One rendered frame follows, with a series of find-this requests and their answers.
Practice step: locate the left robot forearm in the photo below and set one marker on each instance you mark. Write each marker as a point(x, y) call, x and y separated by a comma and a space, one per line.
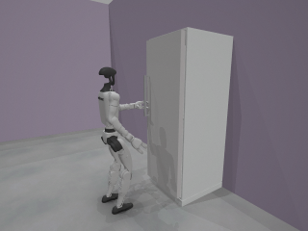
point(123, 107)

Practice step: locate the right robot forearm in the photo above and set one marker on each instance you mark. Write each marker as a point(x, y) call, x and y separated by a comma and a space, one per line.
point(121, 130)

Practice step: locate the fridge door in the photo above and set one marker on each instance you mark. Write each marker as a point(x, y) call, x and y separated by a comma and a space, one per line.
point(165, 70)

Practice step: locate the left robot thigh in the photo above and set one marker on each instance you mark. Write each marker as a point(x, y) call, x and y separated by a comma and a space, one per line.
point(115, 165)

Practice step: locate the robot torso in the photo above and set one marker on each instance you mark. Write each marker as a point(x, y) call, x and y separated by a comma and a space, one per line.
point(103, 102)

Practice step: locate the right robot hand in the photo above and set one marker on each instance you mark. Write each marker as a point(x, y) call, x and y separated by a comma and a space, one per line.
point(136, 143)

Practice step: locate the handle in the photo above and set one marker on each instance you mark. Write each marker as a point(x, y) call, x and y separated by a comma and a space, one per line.
point(144, 95)

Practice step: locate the left robot hand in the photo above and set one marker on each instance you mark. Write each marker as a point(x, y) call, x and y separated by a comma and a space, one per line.
point(139, 106)

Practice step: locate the right robot upper arm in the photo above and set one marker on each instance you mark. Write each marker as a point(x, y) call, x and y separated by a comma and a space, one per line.
point(113, 103)

